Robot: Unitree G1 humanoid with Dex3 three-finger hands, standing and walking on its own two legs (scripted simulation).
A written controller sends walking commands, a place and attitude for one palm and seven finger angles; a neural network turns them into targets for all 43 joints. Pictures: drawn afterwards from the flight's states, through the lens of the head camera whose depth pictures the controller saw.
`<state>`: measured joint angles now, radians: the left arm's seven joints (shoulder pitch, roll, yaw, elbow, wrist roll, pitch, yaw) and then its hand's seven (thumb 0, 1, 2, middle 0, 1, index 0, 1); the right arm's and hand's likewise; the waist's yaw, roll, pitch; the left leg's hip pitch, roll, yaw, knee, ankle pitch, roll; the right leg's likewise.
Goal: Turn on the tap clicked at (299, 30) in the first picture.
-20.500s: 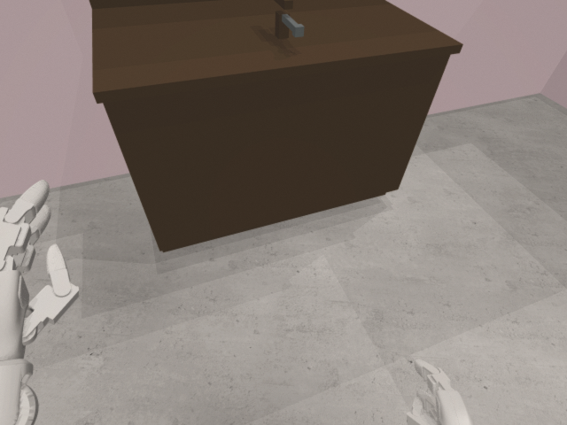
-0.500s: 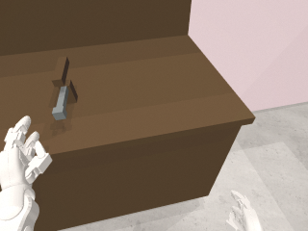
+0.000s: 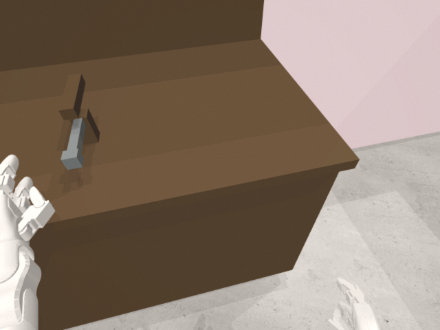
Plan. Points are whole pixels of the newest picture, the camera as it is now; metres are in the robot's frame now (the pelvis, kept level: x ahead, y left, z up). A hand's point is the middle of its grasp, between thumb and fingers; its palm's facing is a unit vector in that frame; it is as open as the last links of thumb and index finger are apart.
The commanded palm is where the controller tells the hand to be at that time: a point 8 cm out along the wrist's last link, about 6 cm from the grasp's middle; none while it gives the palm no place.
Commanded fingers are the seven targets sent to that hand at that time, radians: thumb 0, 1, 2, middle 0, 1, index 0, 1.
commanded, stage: reach beside the lever's end, fingers flat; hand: left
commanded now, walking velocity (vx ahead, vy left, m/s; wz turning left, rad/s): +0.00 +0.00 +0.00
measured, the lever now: (72, 159) +0.37 +0.33 +0.11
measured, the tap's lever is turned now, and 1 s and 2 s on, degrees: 0 0 1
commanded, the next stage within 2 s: push the lever round in 1.00 s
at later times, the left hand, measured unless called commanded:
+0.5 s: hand (48, 186) +0.31 +0.36 +0.10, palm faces +0.57 -0.82 -0.07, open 7.8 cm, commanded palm +0.26 +0.39 +0.10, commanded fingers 0.00 0.90 0.90 -0.15 -0.15 -0.15 -0.15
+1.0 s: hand (43, 188) +0.31 +0.36 +0.10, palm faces +0.57 -0.82 -0.07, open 7.8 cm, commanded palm +0.25 +0.39 +0.10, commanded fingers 0.00 0.90 0.90 -0.15 -0.15 -0.15 -0.15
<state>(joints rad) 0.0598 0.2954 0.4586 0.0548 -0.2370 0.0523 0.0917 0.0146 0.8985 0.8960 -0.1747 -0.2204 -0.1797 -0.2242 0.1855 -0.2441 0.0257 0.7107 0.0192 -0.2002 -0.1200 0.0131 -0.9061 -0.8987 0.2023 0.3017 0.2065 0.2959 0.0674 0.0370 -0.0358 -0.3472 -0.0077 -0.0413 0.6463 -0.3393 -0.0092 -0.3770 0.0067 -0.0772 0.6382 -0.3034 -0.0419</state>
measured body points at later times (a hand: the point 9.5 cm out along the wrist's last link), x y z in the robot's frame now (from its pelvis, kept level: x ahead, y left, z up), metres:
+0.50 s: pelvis +0.00 +0.01 -0.01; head +0.03 +0.00 +0.44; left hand +0.28 +0.40 +0.10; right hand +0.14 -0.25 -0.11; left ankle +0.00 +0.13 -0.72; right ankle +0.02 -0.09 -0.72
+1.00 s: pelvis +0.01 +0.02 -0.01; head +0.04 +0.01 +0.44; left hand +0.27 +0.41 +0.10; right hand +0.15 -0.23 -0.11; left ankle +0.00 +0.13 -0.72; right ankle +0.02 -0.09 -0.72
